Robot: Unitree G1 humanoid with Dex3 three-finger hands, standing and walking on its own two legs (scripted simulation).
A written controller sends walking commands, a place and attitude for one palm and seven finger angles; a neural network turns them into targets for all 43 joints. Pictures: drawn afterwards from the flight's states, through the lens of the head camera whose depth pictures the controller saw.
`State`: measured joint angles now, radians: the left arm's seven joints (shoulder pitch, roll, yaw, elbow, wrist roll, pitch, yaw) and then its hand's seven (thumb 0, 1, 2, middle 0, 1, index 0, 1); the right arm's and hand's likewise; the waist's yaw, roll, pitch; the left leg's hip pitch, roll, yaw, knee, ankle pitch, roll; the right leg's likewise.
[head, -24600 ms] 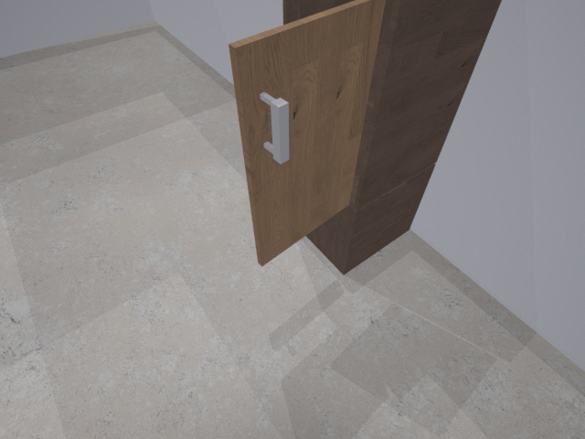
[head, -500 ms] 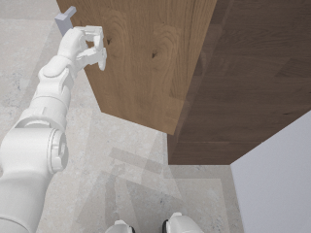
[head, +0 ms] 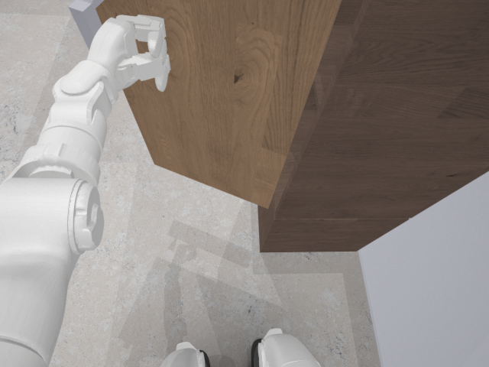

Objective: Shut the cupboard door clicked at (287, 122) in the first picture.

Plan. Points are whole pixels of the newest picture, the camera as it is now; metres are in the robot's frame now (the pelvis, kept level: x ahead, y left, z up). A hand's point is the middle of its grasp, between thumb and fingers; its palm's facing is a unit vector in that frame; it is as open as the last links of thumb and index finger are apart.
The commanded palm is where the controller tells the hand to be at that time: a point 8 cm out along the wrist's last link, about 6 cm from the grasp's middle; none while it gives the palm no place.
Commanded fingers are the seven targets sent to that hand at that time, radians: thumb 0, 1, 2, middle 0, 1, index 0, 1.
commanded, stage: push the door shut along its arc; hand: left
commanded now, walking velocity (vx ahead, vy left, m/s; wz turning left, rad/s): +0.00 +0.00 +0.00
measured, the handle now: (106, 37) +0.60 +0.14 +0.14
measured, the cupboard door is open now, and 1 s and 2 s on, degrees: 67 58 58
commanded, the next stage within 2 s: pull the fist back off the door in 0.04 s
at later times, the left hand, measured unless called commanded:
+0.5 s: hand (189, 52) +0.56 +0.02 +0.13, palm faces -0.02 -1.00 -0.04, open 3.0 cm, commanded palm +0.52 +0.07 +0.14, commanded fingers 0.00 0.90 0.90 -1.30 -1.50 -1.30 -1.50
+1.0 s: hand (195, 94) +0.47 +0.01 +0.14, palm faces -0.05 -1.00 -0.01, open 3.1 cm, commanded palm +0.45 +0.06 +0.14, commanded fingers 0.00 0.90 0.90 -1.30 -1.50 -1.30 -1.50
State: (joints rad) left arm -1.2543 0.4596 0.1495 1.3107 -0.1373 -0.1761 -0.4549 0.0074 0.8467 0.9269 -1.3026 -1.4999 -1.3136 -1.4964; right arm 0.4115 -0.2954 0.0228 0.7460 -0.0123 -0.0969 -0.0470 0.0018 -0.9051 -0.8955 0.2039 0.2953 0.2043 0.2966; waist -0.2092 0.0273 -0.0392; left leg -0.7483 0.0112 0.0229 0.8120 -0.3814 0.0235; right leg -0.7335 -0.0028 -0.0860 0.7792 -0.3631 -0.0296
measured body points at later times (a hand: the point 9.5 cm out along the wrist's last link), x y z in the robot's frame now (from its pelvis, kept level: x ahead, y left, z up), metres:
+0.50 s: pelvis +0.00 -0.01 +0.00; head +0.12 -0.02 +0.43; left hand +0.55 +0.07 +0.14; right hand -0.06 -0.24 -0.13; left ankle +0.00 +0.10 -0.70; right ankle +0.00 -0.10 -0.70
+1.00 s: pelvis +0.01 -0.01 +0.02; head +0.07 -0.04 +0.46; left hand +0.47 +0.07 +0.14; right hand +0.06 -0.28 -0.11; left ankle +0.00 +0.10 -0.70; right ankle +0.00 -0.10 -0.70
